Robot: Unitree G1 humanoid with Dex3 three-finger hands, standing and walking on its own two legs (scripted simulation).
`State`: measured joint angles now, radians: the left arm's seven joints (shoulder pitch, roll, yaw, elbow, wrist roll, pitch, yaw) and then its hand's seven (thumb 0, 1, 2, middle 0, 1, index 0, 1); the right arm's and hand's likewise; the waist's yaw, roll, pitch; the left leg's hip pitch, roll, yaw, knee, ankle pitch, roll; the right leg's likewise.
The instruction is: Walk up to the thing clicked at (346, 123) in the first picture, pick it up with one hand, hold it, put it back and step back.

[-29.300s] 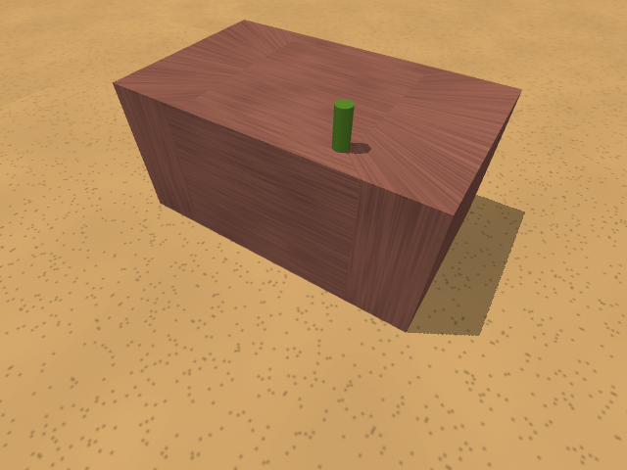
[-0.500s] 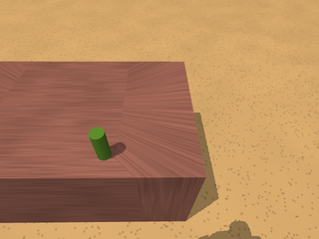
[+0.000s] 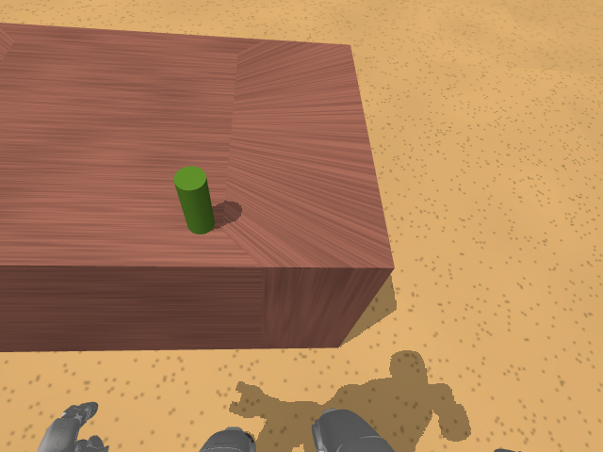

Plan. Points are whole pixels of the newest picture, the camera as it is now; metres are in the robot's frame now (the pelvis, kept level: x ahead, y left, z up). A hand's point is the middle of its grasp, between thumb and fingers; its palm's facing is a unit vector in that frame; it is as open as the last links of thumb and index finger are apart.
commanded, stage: step back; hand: left
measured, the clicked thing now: (196, 202) +0.53 +0.18 -0.10
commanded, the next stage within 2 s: none
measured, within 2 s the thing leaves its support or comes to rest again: neither
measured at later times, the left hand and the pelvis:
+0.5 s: hand out of the picture -0.01 +0.25 -0.13, palm faces -0.02 -0.91 -0.42, open 7.4 cm; pelvis -0.12 -0.02 +0.00, yaw -1 degrees
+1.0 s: hand out of the picture -0.17 +0.23 -0.16, palm faces -0.05 -0.92 -0.39, open 7.4 cm; pelvis -0.26 -0.04 -0.01, yaw -2 degrees
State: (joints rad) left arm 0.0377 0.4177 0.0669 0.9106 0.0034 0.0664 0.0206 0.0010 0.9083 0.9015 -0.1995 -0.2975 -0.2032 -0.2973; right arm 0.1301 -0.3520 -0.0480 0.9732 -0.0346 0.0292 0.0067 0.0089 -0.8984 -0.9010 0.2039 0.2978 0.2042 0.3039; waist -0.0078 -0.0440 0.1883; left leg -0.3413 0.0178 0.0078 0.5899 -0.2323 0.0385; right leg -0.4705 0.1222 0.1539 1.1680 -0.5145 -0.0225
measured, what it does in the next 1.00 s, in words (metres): walks backwards: right foot, then left foot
